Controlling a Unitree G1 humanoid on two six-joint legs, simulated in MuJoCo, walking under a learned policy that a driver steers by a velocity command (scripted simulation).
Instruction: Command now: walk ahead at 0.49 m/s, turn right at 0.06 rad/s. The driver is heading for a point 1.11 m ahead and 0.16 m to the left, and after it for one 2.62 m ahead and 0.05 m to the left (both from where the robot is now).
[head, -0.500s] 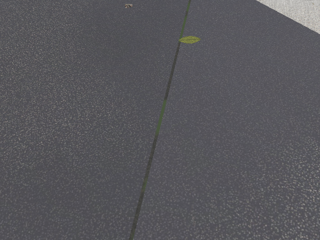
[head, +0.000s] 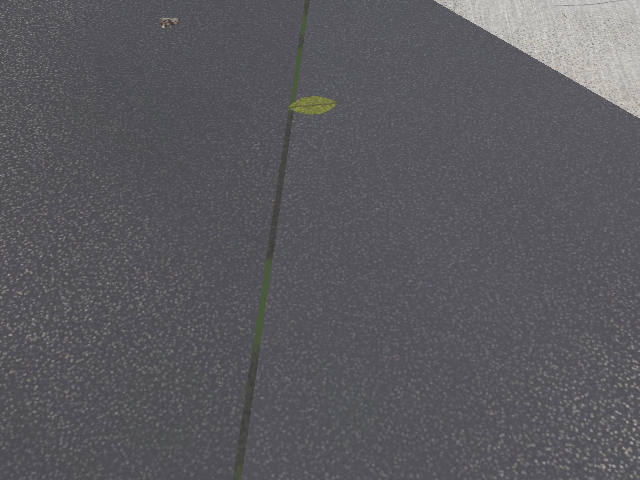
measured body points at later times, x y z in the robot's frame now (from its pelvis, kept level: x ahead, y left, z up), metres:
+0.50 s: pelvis +0.28 -0.07 +0.00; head +0.31 -0.08 +0.45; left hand +0.45 +0.19 -0.10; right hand +0.29 -0.33 -0.15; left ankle +0.14 +0.08 -0.65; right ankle +0.36 -0.16 -0.73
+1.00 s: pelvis +0.54 +0.00 -0.02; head +0.58 +0.01 +0.43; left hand +0.46 +0.26 -0.16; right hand +0.81 -0.17 -0.11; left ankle +0.62 +0.10 -0.74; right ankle +0.38 -0.16 -0.70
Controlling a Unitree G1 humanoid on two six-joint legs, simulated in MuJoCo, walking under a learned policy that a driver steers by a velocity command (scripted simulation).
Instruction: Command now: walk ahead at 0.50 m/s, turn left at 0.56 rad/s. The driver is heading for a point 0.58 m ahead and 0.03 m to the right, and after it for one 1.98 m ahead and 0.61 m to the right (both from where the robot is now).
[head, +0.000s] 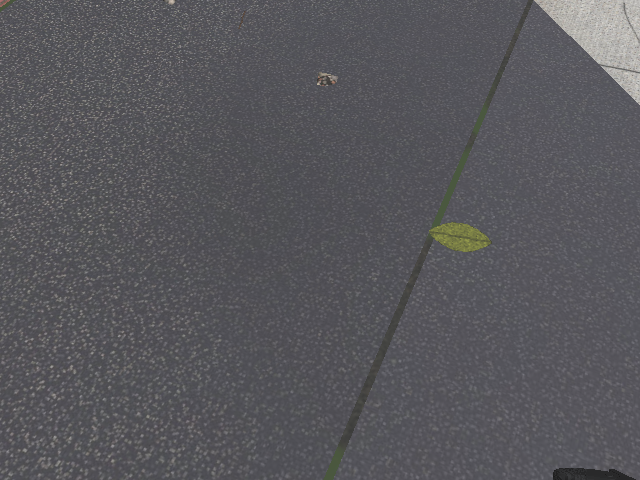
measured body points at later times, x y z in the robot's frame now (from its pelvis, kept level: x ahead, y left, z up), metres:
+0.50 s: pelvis +0.30 -0.02 +0.01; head +0.33 -0.01 +0.46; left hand +0.49 +0.22 -0.09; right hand +0.33 -0.30 -0.12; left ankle +0.11 +0.07 -0.71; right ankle +0.44 -0.11 -0.71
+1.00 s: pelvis +0.52 -0.02 +0.01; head +0.55 -0.02 +0.46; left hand +0.69 +0.25 -0.10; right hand +0.66 -0.31 -0.06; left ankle +0.65 +0.07 -0.72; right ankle +0.44 -0.11 -0.71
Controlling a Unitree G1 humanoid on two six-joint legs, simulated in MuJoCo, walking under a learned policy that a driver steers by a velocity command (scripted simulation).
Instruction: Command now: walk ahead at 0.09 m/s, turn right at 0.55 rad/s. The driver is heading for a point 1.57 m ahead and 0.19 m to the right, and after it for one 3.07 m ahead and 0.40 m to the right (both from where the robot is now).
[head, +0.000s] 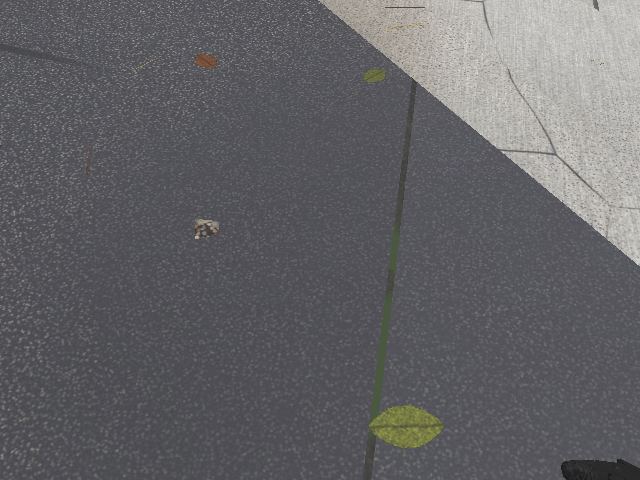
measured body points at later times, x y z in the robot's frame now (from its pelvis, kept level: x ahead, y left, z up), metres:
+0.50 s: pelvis +0.01 -0.03 +0.01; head +0.03 -0.06 +0.46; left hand +0.22 +0.20 -0.07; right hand +0.08 -0.34 -0.11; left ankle +0.07 +0.11 -0.68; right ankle -0.01 -0.13 -0.73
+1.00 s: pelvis +0.01 -0.02 +0.01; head +0.02 -0.02 +0.46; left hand +0.20 +0.19 -0.11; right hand +0.05 -0.30 -0.11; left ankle +0.04 +0.11 -0.73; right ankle +0.00 -0.13 -0.73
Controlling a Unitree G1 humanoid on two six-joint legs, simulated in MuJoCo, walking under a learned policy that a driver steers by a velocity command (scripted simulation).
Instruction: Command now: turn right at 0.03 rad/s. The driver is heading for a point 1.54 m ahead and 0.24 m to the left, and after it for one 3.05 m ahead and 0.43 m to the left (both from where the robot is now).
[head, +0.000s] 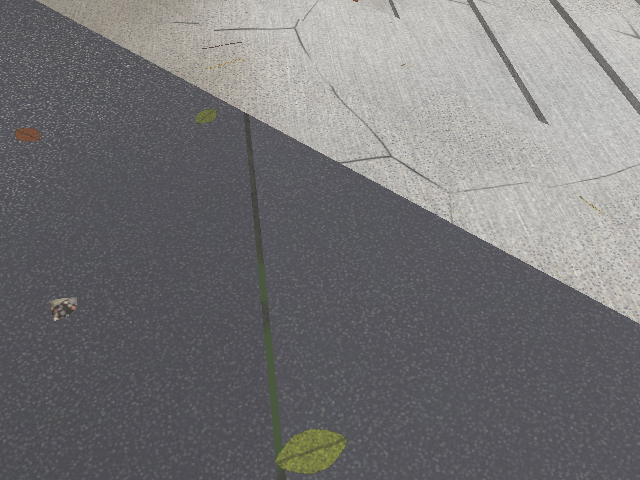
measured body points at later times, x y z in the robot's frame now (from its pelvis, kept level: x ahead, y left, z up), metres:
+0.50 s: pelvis +0.02 +0.01 +0.00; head +0.02 +0.01 +0.45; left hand +0.06 +0.27 -0.14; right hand +0.06 -0.25 -0.14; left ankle -0.01 +0.13 -0.73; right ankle +0.01 -0.11 -0.73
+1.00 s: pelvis +0.23 +0.00 -0.02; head +0.26 +0.00 +0.43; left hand +0.48 +0.22 -0.10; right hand +0.11 -0.25 -0.15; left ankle +0.01 +0.13 -0.73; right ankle +0.37 -0.10 -0.74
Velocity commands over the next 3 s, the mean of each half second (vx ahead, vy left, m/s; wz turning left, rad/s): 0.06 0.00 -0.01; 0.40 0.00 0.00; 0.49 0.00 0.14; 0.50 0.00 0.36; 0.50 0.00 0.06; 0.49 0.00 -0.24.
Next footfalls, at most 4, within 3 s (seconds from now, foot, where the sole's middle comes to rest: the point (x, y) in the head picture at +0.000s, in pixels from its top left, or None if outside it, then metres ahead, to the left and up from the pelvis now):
1.00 right None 0.41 -0.11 -0.77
1.56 left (265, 395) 0.71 0.15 -0.77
2.08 right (317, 275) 1.06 0.03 -0.77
2.60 left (205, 220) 1.26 0.36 -0.77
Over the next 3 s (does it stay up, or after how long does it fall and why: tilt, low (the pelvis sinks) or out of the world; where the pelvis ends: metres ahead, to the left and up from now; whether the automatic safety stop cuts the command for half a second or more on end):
stays up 1.33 0.27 0.01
